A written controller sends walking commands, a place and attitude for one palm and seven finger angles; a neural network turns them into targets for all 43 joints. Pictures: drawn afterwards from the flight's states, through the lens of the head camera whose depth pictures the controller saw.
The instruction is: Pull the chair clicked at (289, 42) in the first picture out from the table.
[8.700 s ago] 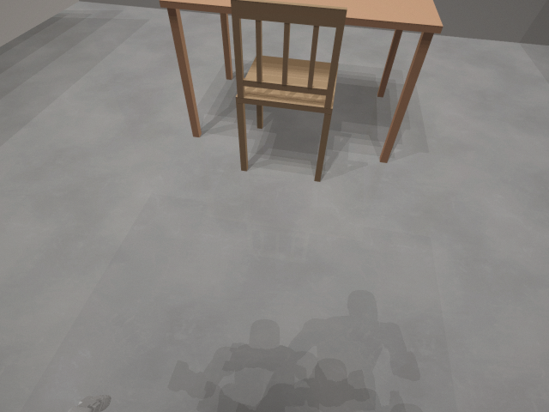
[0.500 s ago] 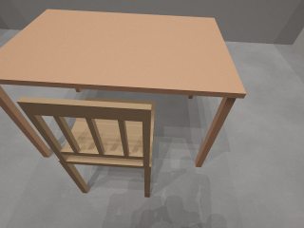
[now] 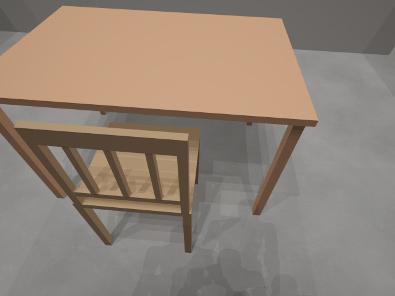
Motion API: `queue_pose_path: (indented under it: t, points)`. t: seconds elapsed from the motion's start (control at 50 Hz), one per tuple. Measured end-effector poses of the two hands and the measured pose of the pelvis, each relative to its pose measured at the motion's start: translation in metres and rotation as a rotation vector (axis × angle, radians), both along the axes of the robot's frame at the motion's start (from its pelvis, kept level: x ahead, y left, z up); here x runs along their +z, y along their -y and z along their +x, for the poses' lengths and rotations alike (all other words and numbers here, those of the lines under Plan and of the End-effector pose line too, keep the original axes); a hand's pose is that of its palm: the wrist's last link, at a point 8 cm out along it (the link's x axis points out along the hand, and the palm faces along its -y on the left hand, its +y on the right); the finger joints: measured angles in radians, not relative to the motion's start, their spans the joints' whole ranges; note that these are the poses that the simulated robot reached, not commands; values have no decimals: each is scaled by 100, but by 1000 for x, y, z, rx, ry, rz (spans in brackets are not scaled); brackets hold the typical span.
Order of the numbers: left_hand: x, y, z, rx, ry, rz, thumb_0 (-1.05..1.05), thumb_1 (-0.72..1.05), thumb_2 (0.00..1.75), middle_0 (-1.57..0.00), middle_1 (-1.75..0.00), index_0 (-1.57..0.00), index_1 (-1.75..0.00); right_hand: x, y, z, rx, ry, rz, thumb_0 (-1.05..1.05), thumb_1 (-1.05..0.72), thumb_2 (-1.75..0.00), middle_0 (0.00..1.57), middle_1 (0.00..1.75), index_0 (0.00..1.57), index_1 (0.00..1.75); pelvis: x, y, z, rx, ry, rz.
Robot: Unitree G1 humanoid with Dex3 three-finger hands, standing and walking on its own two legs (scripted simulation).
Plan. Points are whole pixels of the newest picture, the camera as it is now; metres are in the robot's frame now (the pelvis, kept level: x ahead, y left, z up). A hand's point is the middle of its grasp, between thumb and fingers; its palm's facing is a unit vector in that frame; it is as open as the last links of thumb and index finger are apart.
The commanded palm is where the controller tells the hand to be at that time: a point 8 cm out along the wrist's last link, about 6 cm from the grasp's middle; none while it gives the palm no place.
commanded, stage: come to a stop and stand still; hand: left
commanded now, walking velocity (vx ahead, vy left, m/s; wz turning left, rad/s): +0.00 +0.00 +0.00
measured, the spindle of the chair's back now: (118, 173) +0.45 +0.27 -0.12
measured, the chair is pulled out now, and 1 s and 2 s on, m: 0.00 0.00 0.00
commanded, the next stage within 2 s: look again from close up in 0.54 s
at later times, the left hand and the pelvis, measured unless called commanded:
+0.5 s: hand out of the picture -0.03 +0.20 -0.18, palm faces +0.01 -0.99 -0.17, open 7.4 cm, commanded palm none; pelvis -0.02 +0.04 +0.00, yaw +0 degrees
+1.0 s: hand out of the picture +0.00 +0.22 -0.17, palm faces +0.01 -0.97 -0.23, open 7.4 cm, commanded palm none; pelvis -0.01 +0.04 +0.00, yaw +0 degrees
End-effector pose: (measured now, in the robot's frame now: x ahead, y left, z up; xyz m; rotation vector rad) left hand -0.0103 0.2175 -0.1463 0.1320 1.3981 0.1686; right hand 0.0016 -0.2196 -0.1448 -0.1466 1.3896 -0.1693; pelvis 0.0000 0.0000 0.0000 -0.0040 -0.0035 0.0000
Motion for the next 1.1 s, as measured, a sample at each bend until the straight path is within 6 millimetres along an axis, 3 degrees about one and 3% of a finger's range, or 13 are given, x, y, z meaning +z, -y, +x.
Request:
queue_pose_path:
  t: [0.12, 0.28, 0.42, 0.54, 0.64, 0.76, 0.92, 1.1]
  points:
    - [3, -18, 4, -16, 43, 9, 1, 92, 90, -20, -30, -20, -30, 2, -12, -8, 16, 21, 8, 1, -92, -90, 20, 30, 20, 30, 1, -11, -11, -1, 9, 3]
    - [3, -34, 2, -32, 57, 8, 0, 91, 90, -20, -30, -20, -30, 2, -35, -40, 7, -27, 35, 1, -91, -90, 20, 30, 20, 30, 2, -25, -18, -1, 10, 9]
    - [1, -36, -12, -32, 14, -6, 0, 91, 90, -20, -30, -20, -30, 1, -52, -63, -15, -80, 55, 1, -91, -90, 20, 30, 20, 30, 2, -33, -20, -4, 10, 12]
    - [-1, -30, -26, -27, -30, -29, 0, 91, 90, -20, -30, -20, -30, 1, -59, -69, -28, -97, 59, 1, -90, -90, 20, 30, 20, 30, 2, -36, -19, -7, 11, 11]
    - [-3, -23, -33, -26, -51, -43, 0, 91, 90, -20, -30, -20, -30, 0, -59, -63, -27, -87, 55, 1, -90, -90, 20, 30, 20, 30, 1, -38, -18, -8, 8, 4]
    - [-4, -30, -33, -24, -44, -28, 0, 90, 90, -20, -30, -20, -30, -10, -56, -35, 7, 5, 53, 1, -90, -90, 20, 30, 20, 30, -6, -44, -18, 4, 4, 0]
    - [4, -47, -8, -28, 14, 24, 0, 90, 90, -20, -30, -20, -30, -14, -48, -5, 30, 73, 45, 2, -92, -90, 20, 30, 20, 30, -6, -46, -9, -3, 17, 12]
    - [9, -52, 24, -56, 60, 49, 0, 90, 90, -20, -30, -20, -30, -11, -38, 4, 33, 70, 35, 1, -91, -90, 20, 30, 20, 30, -4, -41, -4, -12, 14, 17]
